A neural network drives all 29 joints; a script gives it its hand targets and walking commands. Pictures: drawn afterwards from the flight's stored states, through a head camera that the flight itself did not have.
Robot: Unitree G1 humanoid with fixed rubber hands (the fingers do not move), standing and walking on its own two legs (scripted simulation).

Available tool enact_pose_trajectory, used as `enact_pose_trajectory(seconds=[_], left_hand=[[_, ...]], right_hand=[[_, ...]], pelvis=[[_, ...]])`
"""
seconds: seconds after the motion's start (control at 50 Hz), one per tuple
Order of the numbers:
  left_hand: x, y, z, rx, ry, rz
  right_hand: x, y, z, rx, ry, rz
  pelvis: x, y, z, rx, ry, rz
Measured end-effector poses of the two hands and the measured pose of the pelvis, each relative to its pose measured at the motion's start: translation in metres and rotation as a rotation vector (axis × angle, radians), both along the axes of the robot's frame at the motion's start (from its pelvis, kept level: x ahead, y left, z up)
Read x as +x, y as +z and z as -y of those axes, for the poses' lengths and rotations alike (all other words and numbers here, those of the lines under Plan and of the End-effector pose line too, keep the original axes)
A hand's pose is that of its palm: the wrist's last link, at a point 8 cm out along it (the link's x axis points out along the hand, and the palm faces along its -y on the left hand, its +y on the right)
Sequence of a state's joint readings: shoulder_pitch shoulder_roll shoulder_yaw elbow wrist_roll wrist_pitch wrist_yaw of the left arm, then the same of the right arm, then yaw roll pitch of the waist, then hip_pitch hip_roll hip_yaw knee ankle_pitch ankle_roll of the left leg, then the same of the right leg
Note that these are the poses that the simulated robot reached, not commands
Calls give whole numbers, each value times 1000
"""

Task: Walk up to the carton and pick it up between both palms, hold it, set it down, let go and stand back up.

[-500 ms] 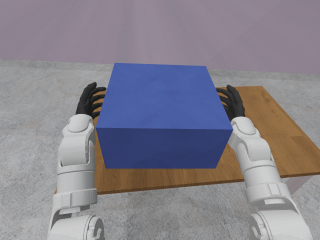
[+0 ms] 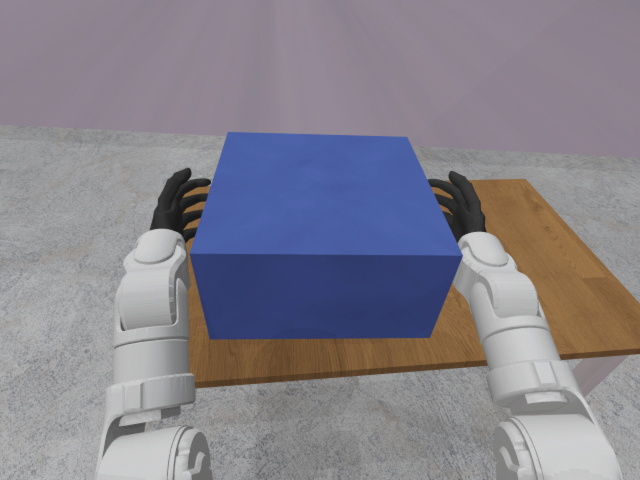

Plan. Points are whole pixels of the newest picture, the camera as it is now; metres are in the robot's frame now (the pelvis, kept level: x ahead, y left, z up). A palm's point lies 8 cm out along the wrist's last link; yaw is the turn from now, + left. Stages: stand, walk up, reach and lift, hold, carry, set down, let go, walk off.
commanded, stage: hold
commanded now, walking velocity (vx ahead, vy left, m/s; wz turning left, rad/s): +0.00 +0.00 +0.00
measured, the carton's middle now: (320, 226) +0.41 +0.00 +0.14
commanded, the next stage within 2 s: none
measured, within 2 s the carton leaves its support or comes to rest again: neither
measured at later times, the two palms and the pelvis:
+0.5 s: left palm (173, 229) +0.37 +0.18 +0.17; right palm (464, 230) +0.37 -0.18 +0.17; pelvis +0.01 +0.00 +0.00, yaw +0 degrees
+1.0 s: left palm (172, 224) +0.36 +0.18 +0.19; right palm (472, 231) +0.36 -0.18 +0.17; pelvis +0.00 +0.00 +0.00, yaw +0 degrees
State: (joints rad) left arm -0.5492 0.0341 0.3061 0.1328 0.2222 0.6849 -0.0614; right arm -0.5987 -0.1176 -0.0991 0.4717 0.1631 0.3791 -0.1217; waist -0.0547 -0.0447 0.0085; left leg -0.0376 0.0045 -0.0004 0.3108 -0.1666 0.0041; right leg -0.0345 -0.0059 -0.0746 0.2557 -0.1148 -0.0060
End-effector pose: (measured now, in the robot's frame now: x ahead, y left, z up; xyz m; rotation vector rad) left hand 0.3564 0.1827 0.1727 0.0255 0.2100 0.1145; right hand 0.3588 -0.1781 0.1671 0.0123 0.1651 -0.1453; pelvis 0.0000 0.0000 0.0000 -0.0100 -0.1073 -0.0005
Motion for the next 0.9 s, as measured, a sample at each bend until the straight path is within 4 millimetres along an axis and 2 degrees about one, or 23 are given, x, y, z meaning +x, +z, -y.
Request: enact_pose_trajectory(seconds=[0.18,0.38,0.48,0.64,0.9], left_hand=[[6,5,3,3,-12,12],[17,4,3,3,-19,27],[14,-2,1,8,-20,26],[-3,2,2,18,-7,56],[-1,13,6,15,-7,42]], right_hand=[[1,1,2,3,-12,11],[10,4,3,-15,-13,28],[8,1,1,-8,-13,27],[-4,2,2,3,-5,56],[-5,6,6,1,-7,43]], pelvis=[[-3,0,0,2,-1,-18],[5,0,0,-2,-2,-20],[10,0,-1,-6,6,-1],[11,0,-3,-7,2,5],[-1,0,-1,1,-10,-1]])
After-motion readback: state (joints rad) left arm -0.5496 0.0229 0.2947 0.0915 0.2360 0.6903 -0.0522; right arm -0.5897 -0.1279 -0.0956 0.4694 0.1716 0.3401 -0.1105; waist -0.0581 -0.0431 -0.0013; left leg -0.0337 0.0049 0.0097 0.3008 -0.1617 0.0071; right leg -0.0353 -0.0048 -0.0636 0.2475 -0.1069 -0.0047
